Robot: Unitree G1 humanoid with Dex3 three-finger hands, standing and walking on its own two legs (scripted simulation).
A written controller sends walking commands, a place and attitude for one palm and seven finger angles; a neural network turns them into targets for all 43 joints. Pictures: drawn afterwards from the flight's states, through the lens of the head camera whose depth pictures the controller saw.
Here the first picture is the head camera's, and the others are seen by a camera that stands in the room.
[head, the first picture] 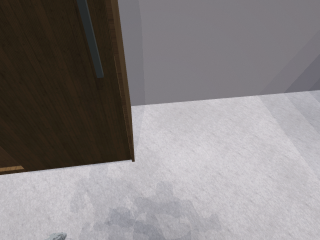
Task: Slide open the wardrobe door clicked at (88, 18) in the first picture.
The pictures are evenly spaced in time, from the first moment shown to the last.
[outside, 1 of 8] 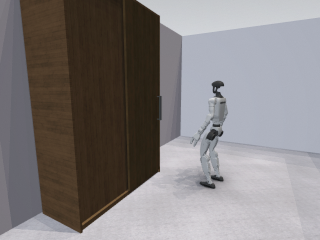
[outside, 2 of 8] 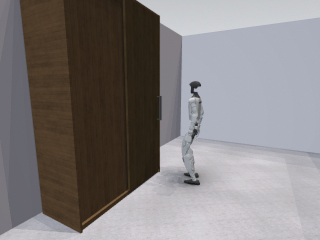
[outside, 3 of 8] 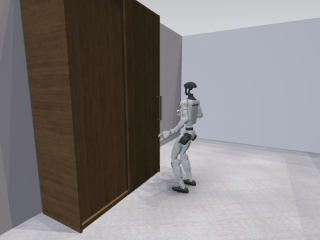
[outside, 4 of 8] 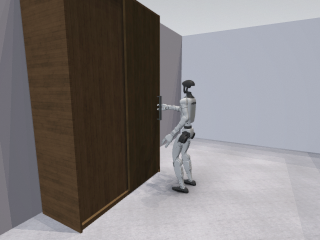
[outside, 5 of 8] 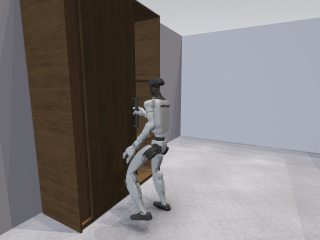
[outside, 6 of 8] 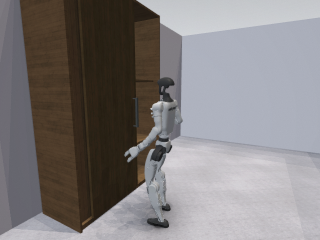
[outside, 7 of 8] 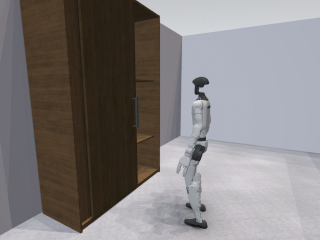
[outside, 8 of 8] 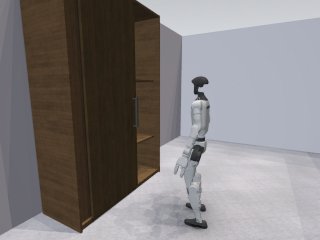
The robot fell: no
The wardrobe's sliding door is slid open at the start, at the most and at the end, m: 0.00 0.54 0.54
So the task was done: yes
